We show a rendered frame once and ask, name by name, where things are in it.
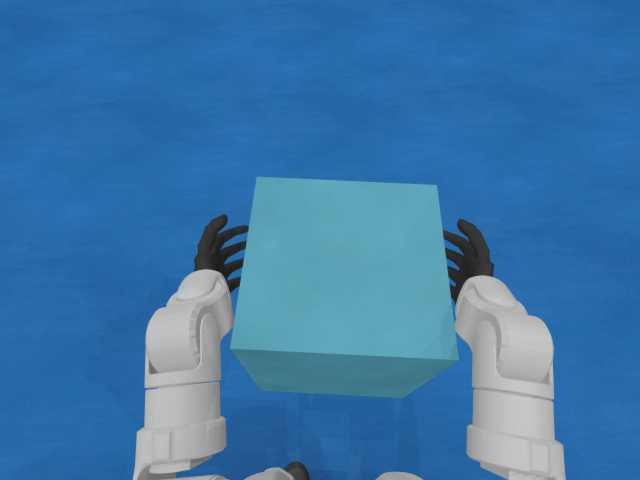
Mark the left robot forearm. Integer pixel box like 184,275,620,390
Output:
133,269,235,480

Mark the left robot hand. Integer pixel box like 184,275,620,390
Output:
194,214,249,293

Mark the right robot forearm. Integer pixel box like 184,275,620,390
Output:
454,276,566,480

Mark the carton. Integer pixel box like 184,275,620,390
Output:
230,177,459,398

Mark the right robot hand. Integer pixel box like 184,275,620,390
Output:
443,219,494,305

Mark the left robot shin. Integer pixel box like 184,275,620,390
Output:
265,467,294,478

